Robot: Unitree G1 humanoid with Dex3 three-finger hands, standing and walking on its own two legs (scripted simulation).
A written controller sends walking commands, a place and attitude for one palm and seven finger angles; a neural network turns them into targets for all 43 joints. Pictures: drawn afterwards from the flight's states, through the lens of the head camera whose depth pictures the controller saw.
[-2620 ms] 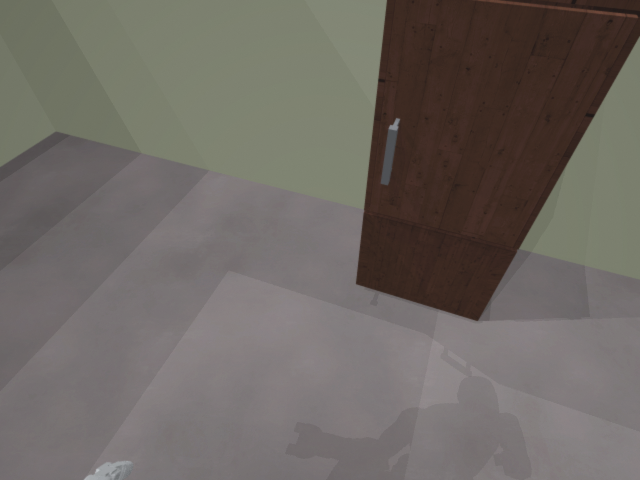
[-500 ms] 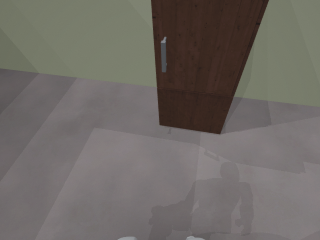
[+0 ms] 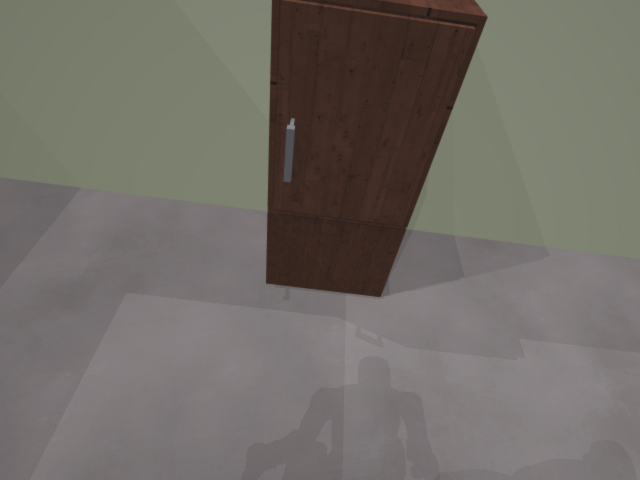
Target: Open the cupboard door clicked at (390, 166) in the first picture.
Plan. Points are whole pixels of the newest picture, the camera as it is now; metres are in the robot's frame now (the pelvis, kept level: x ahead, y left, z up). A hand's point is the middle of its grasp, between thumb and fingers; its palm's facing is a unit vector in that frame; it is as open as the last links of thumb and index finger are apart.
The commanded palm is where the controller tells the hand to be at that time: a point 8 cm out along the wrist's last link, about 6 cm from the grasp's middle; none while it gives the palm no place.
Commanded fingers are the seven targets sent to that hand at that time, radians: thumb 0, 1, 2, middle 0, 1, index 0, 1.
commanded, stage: take the last steps up to it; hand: left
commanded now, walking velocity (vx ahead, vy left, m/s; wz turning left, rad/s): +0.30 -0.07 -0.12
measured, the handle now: (289, 150) +0.93 +0.12 -0.12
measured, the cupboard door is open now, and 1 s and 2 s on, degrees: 0 0 0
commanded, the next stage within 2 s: come to a stop and stand still in 0.96 s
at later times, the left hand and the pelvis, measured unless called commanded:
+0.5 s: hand (276, 418) +0.26 +0.07 -0.18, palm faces -0.08 -0.99 -0.14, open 7.4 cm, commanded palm none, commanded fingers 0.00 0.90 0.90 -0.20 -0.30 -0.20 -0.30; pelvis +0.14 -0.08 -0.02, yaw -3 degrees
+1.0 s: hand (246, 430) +0.25 +0.12 -0.20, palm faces +0.06 -0.99 -0.12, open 7.4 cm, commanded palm none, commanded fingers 0.00 0.90 0.90 -0.20 -0.30 -0.20 -0.30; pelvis +0.32 -0.04 -0.02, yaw -2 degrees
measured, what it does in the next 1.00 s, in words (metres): walks ahead: right foot, then left foot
